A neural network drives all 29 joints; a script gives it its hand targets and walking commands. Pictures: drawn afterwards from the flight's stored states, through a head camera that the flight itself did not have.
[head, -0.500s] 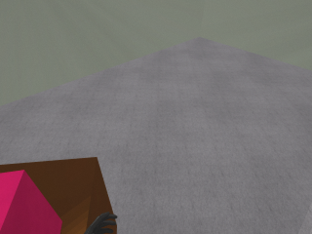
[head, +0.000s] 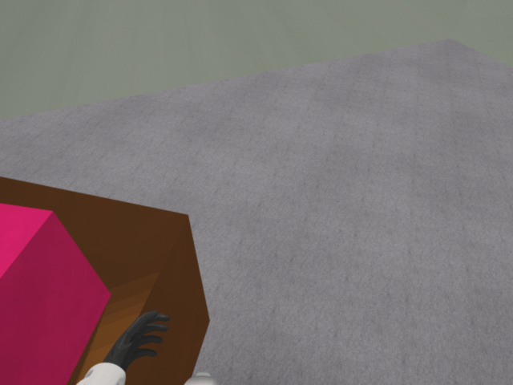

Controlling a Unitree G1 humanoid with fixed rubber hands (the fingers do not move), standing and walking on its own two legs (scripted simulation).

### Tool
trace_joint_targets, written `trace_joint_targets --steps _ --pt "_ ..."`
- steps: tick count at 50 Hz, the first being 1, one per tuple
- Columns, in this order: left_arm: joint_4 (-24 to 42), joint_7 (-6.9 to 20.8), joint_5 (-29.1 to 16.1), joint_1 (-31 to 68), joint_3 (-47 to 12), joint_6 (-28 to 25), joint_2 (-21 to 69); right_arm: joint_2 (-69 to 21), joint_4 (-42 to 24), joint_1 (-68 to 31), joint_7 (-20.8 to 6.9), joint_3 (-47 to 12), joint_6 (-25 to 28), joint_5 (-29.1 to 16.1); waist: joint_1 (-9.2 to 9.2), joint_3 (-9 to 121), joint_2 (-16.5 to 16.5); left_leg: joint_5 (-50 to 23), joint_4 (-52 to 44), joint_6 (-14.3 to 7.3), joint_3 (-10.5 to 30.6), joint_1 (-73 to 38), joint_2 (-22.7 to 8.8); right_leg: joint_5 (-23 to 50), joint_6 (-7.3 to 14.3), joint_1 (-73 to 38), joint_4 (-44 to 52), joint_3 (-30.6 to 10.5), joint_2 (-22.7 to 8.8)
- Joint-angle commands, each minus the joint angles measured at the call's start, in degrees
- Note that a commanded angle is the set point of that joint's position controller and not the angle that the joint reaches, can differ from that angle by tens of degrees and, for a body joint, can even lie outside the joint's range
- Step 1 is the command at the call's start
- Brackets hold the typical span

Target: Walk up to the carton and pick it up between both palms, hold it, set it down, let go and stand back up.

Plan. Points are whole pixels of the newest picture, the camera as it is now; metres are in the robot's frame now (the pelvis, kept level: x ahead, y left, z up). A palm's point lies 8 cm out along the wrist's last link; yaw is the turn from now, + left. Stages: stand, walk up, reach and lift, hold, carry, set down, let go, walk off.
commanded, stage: walk up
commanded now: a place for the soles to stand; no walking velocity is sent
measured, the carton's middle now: out of the picture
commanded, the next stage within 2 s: none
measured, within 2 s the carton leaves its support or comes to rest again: neither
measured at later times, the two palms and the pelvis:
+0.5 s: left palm out of the picture -0.07 +0.17 -0.07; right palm (463, 322) +0.27 -0.40 -0.13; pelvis +0.05 -0.16 -0.02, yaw +25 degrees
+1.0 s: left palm out of the picture -0.08 +0.12 -0.10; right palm (351, 251) +0.43 -0.22 -0.12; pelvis +0.12 -0.12 -0.01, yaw +52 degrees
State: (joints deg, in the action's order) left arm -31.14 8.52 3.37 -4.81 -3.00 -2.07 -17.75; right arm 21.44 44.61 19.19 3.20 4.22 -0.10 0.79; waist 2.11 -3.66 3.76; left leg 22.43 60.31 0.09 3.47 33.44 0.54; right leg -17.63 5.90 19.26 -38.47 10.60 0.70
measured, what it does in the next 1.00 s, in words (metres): steps to the right, turning left: left foot, then right foot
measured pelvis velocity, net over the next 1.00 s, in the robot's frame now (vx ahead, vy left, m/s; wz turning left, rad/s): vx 0.12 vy -0.12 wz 0.90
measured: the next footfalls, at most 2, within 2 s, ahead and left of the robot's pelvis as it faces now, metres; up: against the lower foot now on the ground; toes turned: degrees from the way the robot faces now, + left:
left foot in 0.18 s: +0.08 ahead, +0.08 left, +0.00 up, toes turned +14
right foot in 0.32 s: +0.10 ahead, -0.23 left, +0.00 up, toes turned +16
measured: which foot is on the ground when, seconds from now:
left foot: up 0.00-0.16, down 0.18-0.32, up 0.34-0.74, down 0.76-1.00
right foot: down 0.00-0.14, up 0.16-0.30, down 0.32-0.86, up 0.88-1.00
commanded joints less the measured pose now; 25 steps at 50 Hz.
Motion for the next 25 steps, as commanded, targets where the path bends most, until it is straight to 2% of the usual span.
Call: trace_joint_targets --steps 1,3,4,5,6,7,8,9,10,11,12,13,14,15,16,17,18,19,20,21,23,24,25 --pt "2.3 -5.6 -1.5 5.0 13.2 1.3 -15.5 15.8 -0.4 13.5 -2.3 5.3 1.4 -0.4 1.06 4.3 6.4 -5.0 -7.1 -1.5 -7.6 -7.1 -4.6 -5.7 -15.9 -6.2 30.2 -8.1 -11.7" --pt "4.6 -5.1 -1.1 12.8 13.4 2.0 -16.0 15.8 0.3 21.1 -2.8 5.9 1.0 -0.4 5.47 2.7 13.2 -2.7 -23.1 -1.4 -11.7 -20.8 -3.7 11.2 -22.1 0.4 29.1 0.7 -7.5" --pt "5.8 -4.7 -0.7 15.3 13.5 2.3 -15.5 15.5 0.5 25.0 -2.9 5.9 1.1 -0.4 7.52 3.5 11.6 -6.4 -32.6 -1.7 -14.1 -32.5 -2.4 21.0 -23.2 6.2 20.3 3.6 -5.9" --pt "5.9 -4.9 -0.7 14.8 12.7 2.6 -13.1 14.6 1.4 26.0 -2.3 6.6 1.1 -0.1 9.68 5.2 -0.5 -14.2 -38.6 -3.6 -12.6 -42.2 -1.5 24.1 -19.2 11.2 -2.5 5.5 -1.7" --pt "3.1 -5.0 -1.8 3.5 11.5 2.7 -9.5 13.1 -1.2 16.3 -1.3 6.6 0.9 0.7 5.16 7.0 -22.9 -19.8 -36.4 -7.5 -1.4 -44.4 -4.5 -1.5 -11.5 16.0 -25.8 0.8 0.2" --pt "2.8 -5.2 -2.4 -4.6 10.9 2.9 -8.9 13.4 -6.7 3.9 -0.2 6.3 1.3 2.2 -1.37 7.6 -25.7 -8.0 -36.1 -14.8 16.2 -40.7 -13.4 -17.4 -11.0 22.3 -40.0 -8.0 -1.2" --pt "2.9 -5.1 -2.0 -8.9 11.8 2.5 -12.1 14.8 -10.6 -1.5 0.2 5.6 1.4 1.8 -5.07 8.2 -18.6 5.1 -37.3 -17.6 30.9 -23.5 -23.3 -20.3 -7.7 13.8 -43.2 -20.1 -4.4" --pt "3.0 -5.2 -1.9 -10.4 13.0 2.1 -15.5 16.5 -12.6 -5.3 0.1 5.0 1.9 1.3 -8.37 2.9 -11.2 11.3 -40.0 -17.1 33.1 -5.2 -25.5 -22.2 -5.4 4.5 -40.2 -26.9 -6.6" --pt "2.8 -4.4 -3.7 -10.7 13.3 2.0 -18.7 20.8 -13.9 -12.7 0.7 5.4 2.8 0.2 -9.94 -1.2 -16.9 10.9 -45.8 -19.7 36.1 6.6 -31.2 -22.0 -4.7 0.3 -39.0 -31.9 -7.8" --pt "0.4 -4.4 -2.9 -14.6 12.1 1.6 -17.3 20.5 -13.6 -19.3 0.8 5.4 2.9 0.8 -13.99 -2.5 -19.1 12.0 -42.1 -15.2 27.7 7.7 -25.3 -17.2 -2.7 -1.7 -31.1 -31.7 -9.7" --pt "-1.9 -4.4 -2.6 -17.3 12.6 1.0 -17.4 18.1 -14.1 -21.1 0.0 4.7 2.8 1.5 -14.98 0.2 -21.4 9.8 -36.1 -10.5 17.8 5.1 -17.4 -18.9 -1.4 -4.5 -16.6 -27.8 -9.2" --pt "-5.2 -4.9 -2.7 -22.6 13.9 0.0 -17.4 16.5 -15.3 -21.2 -1.2 4.2 2.1 2.8 -16.75 3.6 -17.9 9.0 -23.9 -6.4 7.5 7.8 -8.5 -13.9 -1.6 -15.0 2.1 -20.9 -6.8" --pt "-9.0 -6.1 -2.4 -28.4 15.4 -1.1 -20.2 11.4 -15.7 -19.2 -2.1 2.9 1.4 3.0 -19.38 1.3 1.3 10.6 -0.2 -3.4 1.0 17.2 3.1 -13.3 -6.2 -21.9 18.6 -24.6 -7.8" --pt "-8.3 -7.4 -1.2 -25.9 16.0 -2.1 -24.7 7.8 -15.2 -12.7 -2.6 1.3 0.9 2.3 -15.6 -1.0 15.1 14.9 14.9 -1.5 4.1 26.2 8.9 -14.1 -11.7 -22.3 22.8 -39.9 -15.2" --pt "-4.8 -8.5 -1.0 -13.7 14.8 -2.4 -25.3 11.6 -12.9 -2.6 -3.3 2.6 0.3 2.1 -6.97 1.0 8.4 8.5 14.9 -0.8 8.8 20.3 6.1 -12.6 -11.1 -19.0 25.0 -48.1 -20.1" --pt "-3.7 -9.6 -1.1 -6.9 14.3 -2.7 -25.4 13.4 -10.1 3.4 -4.4 2.9 -0.2 2.2 -1.77 2.0 2.7 3.1 12.4 -1.0 8.7 16.8 3.1 -3.0 -8.8 -19.0 21.5 -43.1 -21.8" --pt "-4.0 -10.4 -1.9 -3.1 14.1 -2.5 -27.0 13.8 -10.0 1.1 -4.7 3.4 -0.5 2.2 -2.01 5.3 14.1 3.9 14.0 -1.1 9.3 16.9 1.2 5.2 -5.4 -17.0 28.8 -55.8 -27.0" --pt "-4.8 -10.9 -1.8 0.3 14.1 -3.3 -26.8 15.8 -8.5 -3.4 -4.7 3.6 -0.8 2.4 -2.43 2.3 14.5 0.8 14.7 -0.2 10.4 13.8 -1.6 5.3 -4.4 -11.5 30.7 -56.1 -26.9" --pt "-5.8 -11.2 -1.9 1.9 14.0 -3.3 -25.6 18.2 -6.9 -4.1 -5.3 4.5 -1.2 2.4 -1.59 -1.6 11.6 -2.4 12.8 0.4 10.2 8.4 -3.0 0.9 -4.8 -5.9 28.9 -49.4 -25.3" --pt "-6.7 -11.6 -2.3 1.5 13.7 -3.2 -24.0 19.5 -5.6 -3.8 -6.0 4.9 -1.9 2.2 -1.28 -3.6 9.4 -4.8 10.4 0.3 7.4 6.1 -3.9 -1.5 -7.3 -5.1 25.8 -40.5 -22.7" --pt "-10.2 -12.1 -2.4 -2.0 12.8 -3.3 -20.4 17.7 -2.8 -2.2 -7.3 4.4 -3.2 1.8 -1.55 -5.9 4.9 -9.3 6.4 -0.6 4.1 6.7 -3.1 9.8 -11.0 -8.9 19.7 -24.4 -18.9" --pt "-11.3 -12.2 -2.7 -4.9 13.1 -3.4 -20.1 16.9 -2.7 -2.5 -7.9 4.0 -3.9 1.9 -2.12 -5.6 3.1 -10.5 5.7 -1.2 4.1 8.3 -2.4 15.9 -11.8 -13.6 17.8 -19.3 -17.3" --pt "-12.3 -12.2 -3.1 -8.2 13.2 -3.5 -19.9 16.0 -2.7 -3.8 -8.3 3.3 -4.3 1.6 -3.3 -4.9 2.9 -12.1 4.4 -1.6 4.2 8.5 -2.1 23.2 -13.1 -17.3 16.8 -16.5 -16.0"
